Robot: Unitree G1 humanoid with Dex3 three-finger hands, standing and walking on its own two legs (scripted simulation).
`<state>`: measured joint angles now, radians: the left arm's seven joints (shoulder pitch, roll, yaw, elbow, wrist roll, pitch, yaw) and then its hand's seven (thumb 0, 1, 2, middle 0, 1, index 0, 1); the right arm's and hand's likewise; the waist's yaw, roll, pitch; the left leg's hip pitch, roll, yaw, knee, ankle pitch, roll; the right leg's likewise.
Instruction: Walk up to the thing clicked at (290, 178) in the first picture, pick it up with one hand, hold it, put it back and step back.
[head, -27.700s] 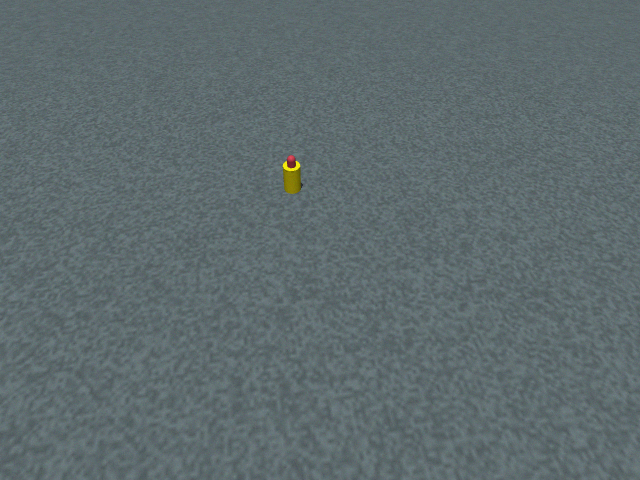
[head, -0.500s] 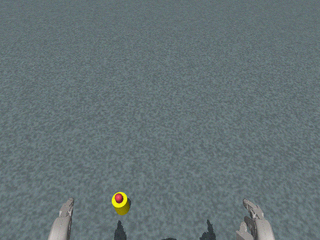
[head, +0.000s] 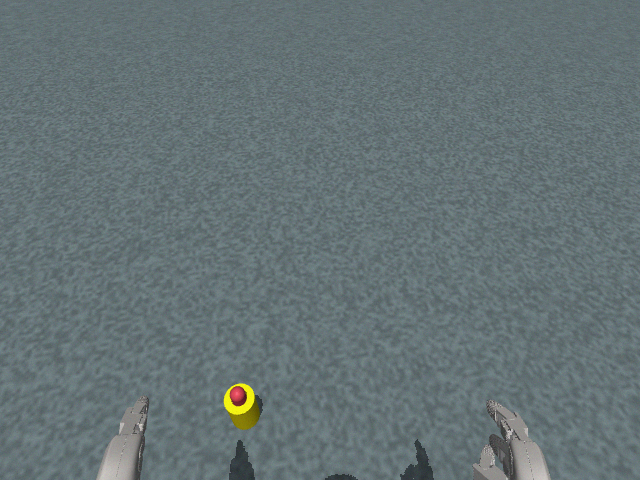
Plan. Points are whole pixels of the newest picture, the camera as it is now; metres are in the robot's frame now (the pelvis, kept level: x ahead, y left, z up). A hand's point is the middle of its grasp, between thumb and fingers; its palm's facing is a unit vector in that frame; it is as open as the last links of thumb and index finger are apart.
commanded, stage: home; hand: left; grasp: from the side
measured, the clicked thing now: (241, 404) +0.43 +0.21 -0.63
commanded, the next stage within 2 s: stand in 0.02 s
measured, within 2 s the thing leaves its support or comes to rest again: neither
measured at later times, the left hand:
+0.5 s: hand (175, 468) +0.17 +0.18 -0.06, palm faces +0.08 -0.95 -0.29, open 10.7 cm
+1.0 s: hand out of the picture +0.06 +0.26 -0.11, palm faces +0.00 -0.94 -0.34, open 7.4 cm
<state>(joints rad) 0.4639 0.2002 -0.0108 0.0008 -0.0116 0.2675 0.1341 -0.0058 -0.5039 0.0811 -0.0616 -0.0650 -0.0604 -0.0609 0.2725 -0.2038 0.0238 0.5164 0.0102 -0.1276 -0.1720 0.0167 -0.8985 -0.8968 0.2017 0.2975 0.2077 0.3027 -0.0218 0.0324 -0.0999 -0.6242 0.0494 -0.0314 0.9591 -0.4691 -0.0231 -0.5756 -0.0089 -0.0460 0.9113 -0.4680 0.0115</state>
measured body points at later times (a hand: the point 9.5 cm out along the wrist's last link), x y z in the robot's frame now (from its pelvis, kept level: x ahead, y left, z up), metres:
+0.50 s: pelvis +0.00 +0.00 +0.00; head +0.03 +0.00 +0.45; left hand +0.16 +0.23 -0.04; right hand +0.16 -0.24 -0.08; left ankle +0.01 +0.13 -0.69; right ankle +0.00 -0.13 -0.69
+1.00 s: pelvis -0.01 +0.02 +0.05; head +0.00 +0.02 +0.50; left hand +0.06 +0.31 -0.09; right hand +0.07 -0.27 -0.09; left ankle +0.01 +0.13 -0.69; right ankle +0.00 -0.13 -0.69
